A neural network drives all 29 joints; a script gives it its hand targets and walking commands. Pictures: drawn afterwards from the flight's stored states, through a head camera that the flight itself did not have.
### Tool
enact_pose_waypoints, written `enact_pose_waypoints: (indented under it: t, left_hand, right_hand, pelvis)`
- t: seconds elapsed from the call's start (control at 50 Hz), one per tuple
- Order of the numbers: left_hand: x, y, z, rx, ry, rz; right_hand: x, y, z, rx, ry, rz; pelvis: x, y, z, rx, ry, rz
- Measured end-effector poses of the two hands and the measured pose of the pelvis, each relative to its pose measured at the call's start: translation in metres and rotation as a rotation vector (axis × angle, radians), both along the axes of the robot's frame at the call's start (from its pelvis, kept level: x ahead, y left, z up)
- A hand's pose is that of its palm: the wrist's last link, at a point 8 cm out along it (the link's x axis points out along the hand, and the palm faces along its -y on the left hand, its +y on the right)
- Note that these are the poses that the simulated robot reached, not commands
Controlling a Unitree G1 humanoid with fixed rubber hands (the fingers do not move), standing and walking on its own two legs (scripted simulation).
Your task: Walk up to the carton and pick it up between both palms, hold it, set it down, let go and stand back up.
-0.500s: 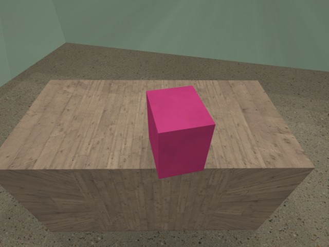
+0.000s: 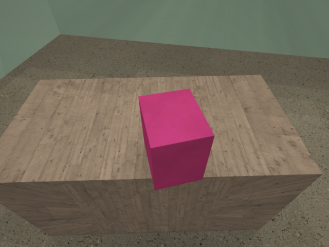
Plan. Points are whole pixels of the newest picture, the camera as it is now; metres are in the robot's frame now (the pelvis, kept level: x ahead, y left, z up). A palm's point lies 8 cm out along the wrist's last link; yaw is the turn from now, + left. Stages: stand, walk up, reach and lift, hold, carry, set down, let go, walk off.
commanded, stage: stand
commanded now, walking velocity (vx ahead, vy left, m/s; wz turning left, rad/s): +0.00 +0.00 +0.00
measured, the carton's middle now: (171, 139) +0.45 -0.01 -0.03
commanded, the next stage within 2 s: none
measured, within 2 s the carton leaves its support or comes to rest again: neither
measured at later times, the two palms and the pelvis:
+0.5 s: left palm out of the picture +0.05 +0.23 -0.14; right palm out of the picture +0.06 -0.25 -0.13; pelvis +0.04 -0.01 +0.00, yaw +1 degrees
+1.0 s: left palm out of the picture +0.02 +0.22 -0.14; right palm out of the picture +0.04 -0.24 -0.13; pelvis +0.03 -0.01 +0.00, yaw +1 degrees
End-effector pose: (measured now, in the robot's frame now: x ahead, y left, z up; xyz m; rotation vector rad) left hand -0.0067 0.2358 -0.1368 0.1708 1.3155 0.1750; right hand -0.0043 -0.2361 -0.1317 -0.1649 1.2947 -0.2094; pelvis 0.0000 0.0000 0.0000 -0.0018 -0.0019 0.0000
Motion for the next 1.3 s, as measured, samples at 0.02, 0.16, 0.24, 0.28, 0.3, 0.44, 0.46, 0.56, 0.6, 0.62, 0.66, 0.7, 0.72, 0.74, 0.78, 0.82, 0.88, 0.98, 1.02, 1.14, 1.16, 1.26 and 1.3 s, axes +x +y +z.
enact_pose_waypoints:
  t: [0.02,0.16,0.24,0.28,0.3,0.44,0.46,0.56,0.6,0.62,0.66,0.7,0.72,0.74,0.78,0.82,0.88,0.98,1.02,1.14,1.16,1.26,1.3]
  left_hand:
    - [0.005,-0.001,0.0,0.0,-0.005,-0.002]
    - [0.04,-0.007,0.0,0.0,-0.04,-0.015]
    - [0.053,-0.009,0.0,0.0,-0.05,-0.018]
    - [0.058,-0.009,0.0,0.002,-0.05,-0.018]
    - [0.06,-0.009,0.0,0.003,-0.049,-0.018]
    - [0.062,-0.009,-0.001,0.008,-0.032,-0.011]
    - [0.062,-0.009,-0.001,0.008,-0.027,-0.01]
    - [0.055,-0.009,-0.002,0.007,-0.002,-0.002]
    - [0.053,-0.009,-0.002,0.007,0.008,0.0]
    - [0.051,-0.009,-0.002,0.007,0.012,0.001]
    - [0.048,-0.009,-0.002,0.006,0.02,0.002]
    - [0.045,-0.009,-0.002,0.006,0.027,0.003]
    - [0.044,-0.009,-0.002,0.006,0.029,0.005]
    - [0.043,-0.009,-0.002,0.006,0.031,0.006]
    - [0.04,-0.009,-0.002,0.006,0.034,0.007]
    - [0.038,-0.009,-0.002,0.005,0.034,0.009]
    - [0.036,-0.009,-0.002,0.003,0.032,0.01]
    - [0.03,-0.011,-0.003,-0.005,0.034,0.014]
    - [0.026,-0.012,-0.003,-0.007,0.038,0.014]
    - [0.015,-0.011,-0.003,-0.009,0.052,0.02]
    - [0.012,-0.011,-0.003,-0.01,0.056,0.02]
    - [0.002,-0.011,-0.003,-0.013,0.07,0.026]
    - [-0.002,-0.011,-0.003,-0.014,0.072,0.028]
  right_hand:
    - [0.004,0.0,0.0,0.002,0.0,0.003]
    - [0.029,0.0,-0.001,0.007,-0.005,0.025]
    - [0.042,-0.002,-0.001,0.004,-0.013,0.032]
    - [0.048,-0.003,-0.001,0.002,-0.015,0.036]
    - [0.05,-0.004,-0.001,0.001,-0.016,0.038]
    - [0.064,-0.008,0.0,-0.009,-0.018,0.048]
    - [0.065,-0.008,0.0,-0.01,-0.018,0.049]
    - [0.067,-0.01,0.001,-0.016,-0.011,0.049]
    - [0.066,-0.01,0.0,-0.016,-0.005,0.049]
    - [0.066,-0.01,0.0,-0.016,-0.002,0.049]
    - [0.064,-0.009,0.0,-0.015,0.005,0.05]
    - [0.062,-0.009,-0.001,-0.013,0.01,0.051]
    - [0.061,-0.008,-0.001,-0.012,0.012,0.05]
    - [0.06,-0.008,-0.001,-0.012,0.015,0.05]
    - [0.058,-0.007,-0.001,-0.01,0.019,0.049]
    - [0.055,-0.006,-0.002,-0.008,0.023,0.048]
    - [0.051,-0.005,-0.002,-0.006,0.028,0.048]
    - [0.043,-0.001,-0.003,0.0,0.039,0.049]
    - [0.039,0.0,-0.003,0.002,0.044,0.05]
    - [0.027,0.002,-0.003,0.007,0.062,0.048]
    - [0.025,0.002,-0.003,0.007,0.065,0.048]
    - [0.016,0.003,-0.003,0.007,0.078,0.049]
    - [0.013,0.003,-0.003,0.007,0.082,0.05]
  pelvis:
    - [0.003,-0.001,0.0,0.0,0.0,0.001]
    - [0.019,-0.004,0.001,0.004,-0.002,0.006]
    - [0.026,-0.006,0.001,0.004,-0.003,0.008]
    - [0.029,-0.006,0.001,0.005,-0.004,0.01]
    - [0.031,-0.007,0.001,0.005,-0.004,0.01]
    - [0.037,-0.009,0.001,0.004,-0.007,0.014]
    - [0.037,-0.009,0.001,0.004,-0.008,0.015]
    - [0.038,-0.009,0.002,0.003,-0.012,0.015]
    - [0.038,-0.009,0.002,0.002,-0.014,0.016]
    - [0.038,-0.009,0.002,0.002,-0.015,0.016]
    - [0.037,-0.009,0.002,0.002,-0.016,0.016]
    - [0.036,-0.008,0.002,0.002,-0.019,0.018]
    - [0.035,-0.008,0.002,0.002,-0.02,0.018]
    - [0.035,-0.008,0.002,0.002,-0.021,0.018]
    - [0.034,-0.008,0.003,0.002,-0.023,0.019]
    - [0.033,-0.007,0.003,0.001,-0.026,0.02]
    - [0.031,-0.007,0.003,0.001,-0.03,0.02]
    - [0.026,-0.006,0.004,0.001,-0.035,0.023]
    - [0.024,-0.006,0.004,0.001,-0.036,0.024]
    - [0.018,-0.005,0.005,0.001,-0.04,0.027]
    - [0.017,-0.005,0.005,0.0,-0.04,0.027]
    - [0.013,-0.004,0.005,-0.001,-0.039,0.033]
    - [0.012,-0.003,0.005,-0.002,-0.04,0.034]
